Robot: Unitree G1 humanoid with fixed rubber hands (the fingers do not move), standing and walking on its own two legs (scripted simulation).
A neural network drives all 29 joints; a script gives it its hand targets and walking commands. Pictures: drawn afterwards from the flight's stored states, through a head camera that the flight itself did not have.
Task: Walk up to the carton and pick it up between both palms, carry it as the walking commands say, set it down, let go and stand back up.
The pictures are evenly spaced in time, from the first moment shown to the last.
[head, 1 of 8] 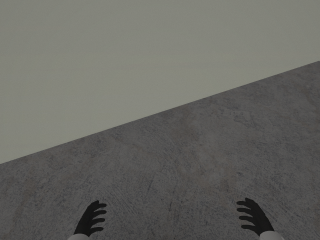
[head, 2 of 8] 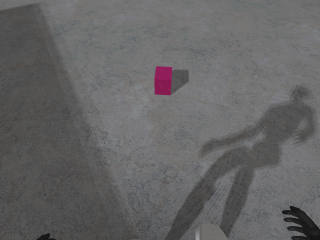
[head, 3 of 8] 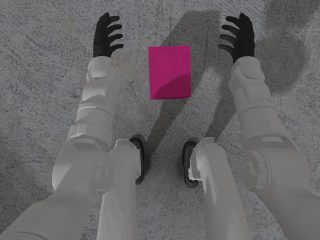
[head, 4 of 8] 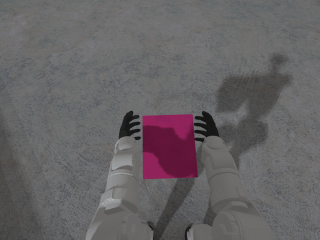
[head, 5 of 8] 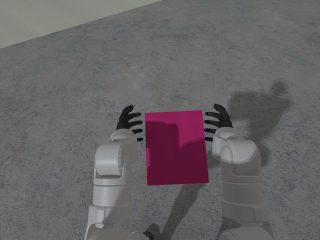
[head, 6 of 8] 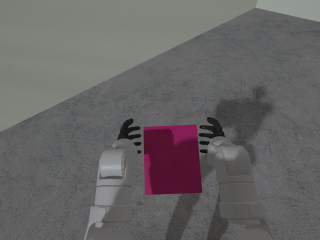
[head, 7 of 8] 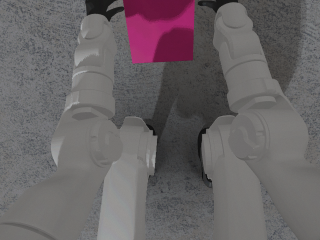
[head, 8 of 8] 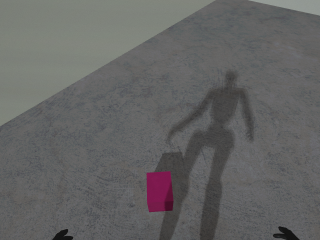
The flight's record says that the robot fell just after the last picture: no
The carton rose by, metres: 0.70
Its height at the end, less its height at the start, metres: +0.00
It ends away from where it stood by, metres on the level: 3.30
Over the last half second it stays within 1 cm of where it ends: yes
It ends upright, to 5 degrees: yes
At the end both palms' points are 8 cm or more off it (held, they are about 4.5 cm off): yes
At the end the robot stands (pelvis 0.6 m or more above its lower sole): yes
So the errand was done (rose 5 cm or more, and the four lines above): yes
